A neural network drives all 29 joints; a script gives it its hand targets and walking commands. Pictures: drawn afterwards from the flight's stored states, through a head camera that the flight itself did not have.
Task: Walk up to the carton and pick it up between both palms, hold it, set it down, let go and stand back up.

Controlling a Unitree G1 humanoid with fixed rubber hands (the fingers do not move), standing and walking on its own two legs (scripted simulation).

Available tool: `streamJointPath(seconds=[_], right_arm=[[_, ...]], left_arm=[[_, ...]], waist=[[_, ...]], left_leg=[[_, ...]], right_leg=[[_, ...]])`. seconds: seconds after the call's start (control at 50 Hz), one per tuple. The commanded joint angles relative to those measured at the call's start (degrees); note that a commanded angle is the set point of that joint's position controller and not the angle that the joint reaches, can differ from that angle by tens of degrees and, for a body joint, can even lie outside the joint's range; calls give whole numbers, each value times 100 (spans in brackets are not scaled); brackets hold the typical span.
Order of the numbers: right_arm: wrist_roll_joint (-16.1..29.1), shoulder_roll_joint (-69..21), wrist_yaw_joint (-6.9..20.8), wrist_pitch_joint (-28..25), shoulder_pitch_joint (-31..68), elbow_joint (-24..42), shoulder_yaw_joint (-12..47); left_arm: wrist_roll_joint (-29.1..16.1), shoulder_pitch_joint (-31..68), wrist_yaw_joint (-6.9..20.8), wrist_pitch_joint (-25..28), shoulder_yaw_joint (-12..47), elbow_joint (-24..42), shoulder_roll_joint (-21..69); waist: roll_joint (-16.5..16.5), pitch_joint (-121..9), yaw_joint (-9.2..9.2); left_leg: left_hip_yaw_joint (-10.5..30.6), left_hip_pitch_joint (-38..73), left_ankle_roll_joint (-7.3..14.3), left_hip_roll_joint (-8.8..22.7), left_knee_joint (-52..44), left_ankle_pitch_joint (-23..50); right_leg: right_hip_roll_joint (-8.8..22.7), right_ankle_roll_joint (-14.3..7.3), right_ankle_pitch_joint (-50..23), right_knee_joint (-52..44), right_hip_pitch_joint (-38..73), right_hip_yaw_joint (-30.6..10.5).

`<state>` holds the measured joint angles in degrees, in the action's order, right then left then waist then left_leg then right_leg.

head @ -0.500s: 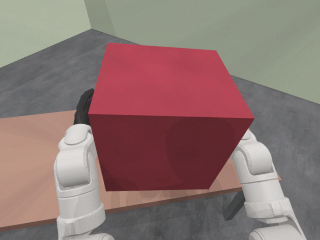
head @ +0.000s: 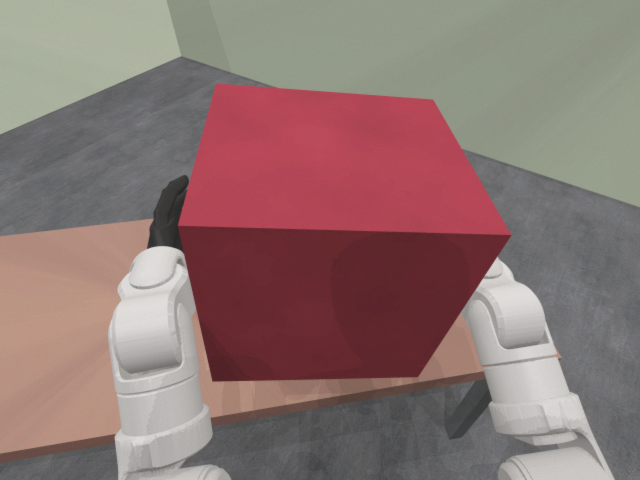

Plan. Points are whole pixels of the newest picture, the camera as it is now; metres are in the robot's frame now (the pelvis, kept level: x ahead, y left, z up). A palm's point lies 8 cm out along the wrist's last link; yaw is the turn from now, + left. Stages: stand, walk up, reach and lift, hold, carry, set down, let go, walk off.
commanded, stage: hold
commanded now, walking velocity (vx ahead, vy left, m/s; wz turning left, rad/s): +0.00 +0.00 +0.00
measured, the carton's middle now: (323, 239) +0.33 -0.01 +0.18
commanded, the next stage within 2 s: none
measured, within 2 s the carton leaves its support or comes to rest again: neither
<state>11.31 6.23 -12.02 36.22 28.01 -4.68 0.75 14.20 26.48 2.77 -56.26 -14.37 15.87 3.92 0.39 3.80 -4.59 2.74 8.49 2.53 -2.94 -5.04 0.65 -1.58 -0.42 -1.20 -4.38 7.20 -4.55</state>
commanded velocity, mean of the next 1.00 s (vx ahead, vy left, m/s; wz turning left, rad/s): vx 0.00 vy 0.00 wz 0.00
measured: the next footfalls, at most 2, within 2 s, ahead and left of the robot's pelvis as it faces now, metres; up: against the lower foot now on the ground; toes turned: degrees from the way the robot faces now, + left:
none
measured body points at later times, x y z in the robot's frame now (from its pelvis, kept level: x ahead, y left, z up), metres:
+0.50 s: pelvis +0.00 +0.00 +0.00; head +0.00 +0.00 +0.45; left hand +0.35 +0.15 +0.17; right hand +0.36 -0.17 +0.15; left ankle -0.02 +0.09 -0.76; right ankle -0.01 -0.11 -0.76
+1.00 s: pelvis +0.00 +0.00 +0.00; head +0.00 +0.00 +0.45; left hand +0.35 +0.16 +0.17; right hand +0.36 -0.17 +0.15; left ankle -0.02 +0.09 -0.76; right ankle -0.01 -0.11 -0.76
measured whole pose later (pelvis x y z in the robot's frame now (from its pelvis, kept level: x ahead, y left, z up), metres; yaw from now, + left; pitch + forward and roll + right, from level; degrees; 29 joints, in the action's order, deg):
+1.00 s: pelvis +0.00 +0.00 +0.00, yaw +0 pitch -4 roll +0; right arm 11.3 6.2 -12.2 36.1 27.9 -4.7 0.8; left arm 14.0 26.3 2.9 -55.9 -14.4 15.6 3.8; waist 0.4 3.4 -4.6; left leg 2.8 8.2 2.5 -2.9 -5.0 0.6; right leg -1.6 -0.4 -1.1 -4.3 6.9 -4.4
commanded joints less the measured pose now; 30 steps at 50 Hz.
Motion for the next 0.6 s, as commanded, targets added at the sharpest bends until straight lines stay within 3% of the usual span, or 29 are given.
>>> streamJointPath(seconds=[0.0,0.58], right_arm=[[649,-2089,582,-524,4280,2014,1776],[649,-2184,543,-532,4295,1992,1828]], left_arm=[[-1015,3371,773,398,2322,900,1847],[-1045,3427,788,479,2348,849,1885]], waist=[[-69,-3211,15],[-73,-3303,17]], left_leg=[[-265,537,-435,267,470,2287],[-246,477,-414,253,477,2261]], right_leg=[[18,329,-1737,666,1111,239],[30,341,-1805,701,1123,234]])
